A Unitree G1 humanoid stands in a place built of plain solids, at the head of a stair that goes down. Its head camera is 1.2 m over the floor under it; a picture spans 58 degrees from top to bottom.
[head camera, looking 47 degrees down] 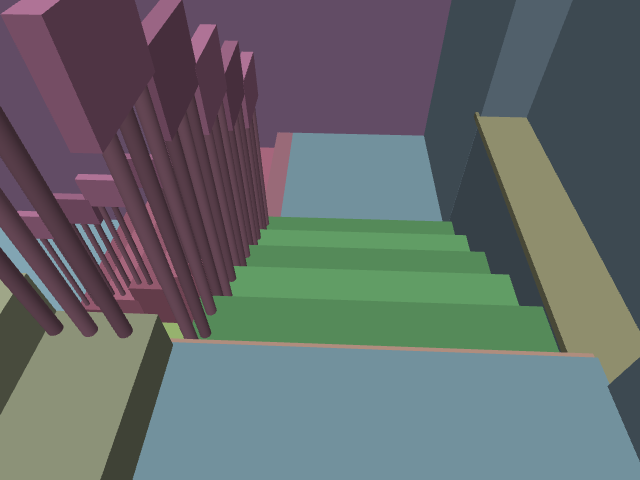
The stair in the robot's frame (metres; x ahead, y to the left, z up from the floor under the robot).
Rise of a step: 0.17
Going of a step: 0.29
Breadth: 1.31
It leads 2 degrees to the right of straight ahead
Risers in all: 6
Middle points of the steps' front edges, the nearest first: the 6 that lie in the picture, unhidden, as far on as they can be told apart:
0.68 -0.18 0.00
0.96 -0.19 -0.17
1.25 -0.20 -0.34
1.54 -0.21 -0.51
1.83 -0.22 -0.68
2.11 -0.24 -0.85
